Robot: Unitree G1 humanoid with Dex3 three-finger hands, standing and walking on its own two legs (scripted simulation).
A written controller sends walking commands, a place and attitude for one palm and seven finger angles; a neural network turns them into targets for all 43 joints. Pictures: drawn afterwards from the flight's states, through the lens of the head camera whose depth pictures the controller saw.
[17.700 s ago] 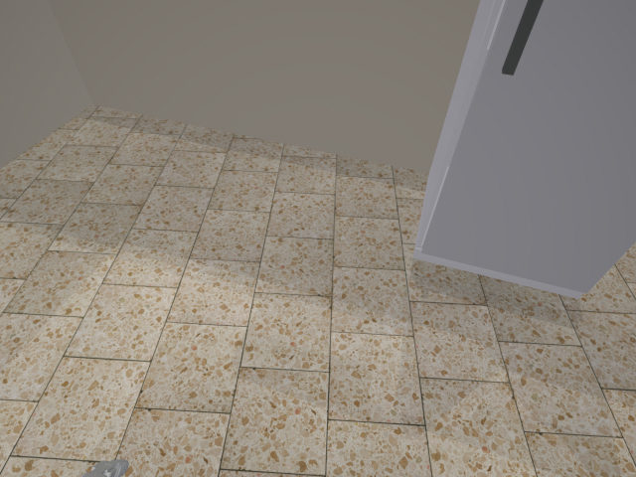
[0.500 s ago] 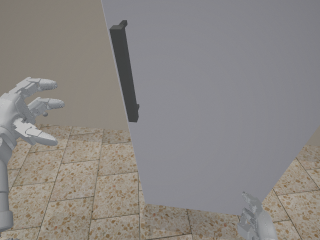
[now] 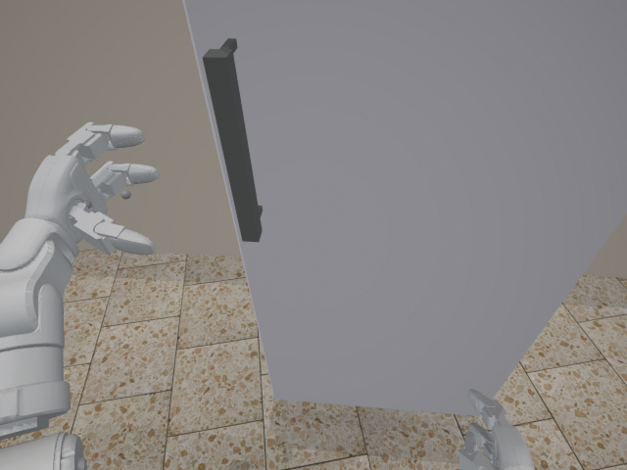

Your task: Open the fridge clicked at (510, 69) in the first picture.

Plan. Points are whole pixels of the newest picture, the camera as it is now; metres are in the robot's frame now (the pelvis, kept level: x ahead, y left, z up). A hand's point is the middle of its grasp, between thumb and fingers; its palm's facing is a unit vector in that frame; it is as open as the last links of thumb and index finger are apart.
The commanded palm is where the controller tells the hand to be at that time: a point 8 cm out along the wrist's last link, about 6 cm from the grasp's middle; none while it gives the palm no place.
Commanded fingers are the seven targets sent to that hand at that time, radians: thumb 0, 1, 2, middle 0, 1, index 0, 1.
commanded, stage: move the hooked fingers beside the handle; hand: left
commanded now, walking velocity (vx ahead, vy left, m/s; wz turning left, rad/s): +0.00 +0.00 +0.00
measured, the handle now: (242, 152) +0.45 +0.14 +0.21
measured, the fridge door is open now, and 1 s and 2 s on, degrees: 0 0 0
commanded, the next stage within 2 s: none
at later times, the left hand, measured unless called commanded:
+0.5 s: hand (159, 183) +0.37 +0.23 +0.21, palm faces +0.05 -1.00 -0.05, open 14.0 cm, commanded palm +0.35 +0.27 +0.22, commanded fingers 0.00 -0.50 0.30 -0.30 -1.20 -0.30 -1.20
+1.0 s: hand (184, 159) +0.42 +0.21 +0.22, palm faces +0.04 -1.00 +0.00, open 14.0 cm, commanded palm +0.38 +0.26 +0.22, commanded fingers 0.00 -0.50 0.30 -0.30 -1.20 -0.30 -1.20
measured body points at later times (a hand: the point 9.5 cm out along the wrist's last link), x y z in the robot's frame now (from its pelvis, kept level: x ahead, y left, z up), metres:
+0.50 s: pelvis +0.01 +0.00 +0.00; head -0.01 -0.02 +0.45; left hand +0.37 +0.28 +0.21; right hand +0.18 -0.25 -0.08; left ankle +0.02 +0.12 -0.74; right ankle -0.02 -0.11 -0.74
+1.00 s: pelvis +0.01 +0.00 +0.00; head +0.00 -0.02 +0.45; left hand +0.41 +0.26 +0.22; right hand +0.14 -0.26 -0.10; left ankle +0.02 +0.12 -0.74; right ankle -0.02 -0.11 -0.74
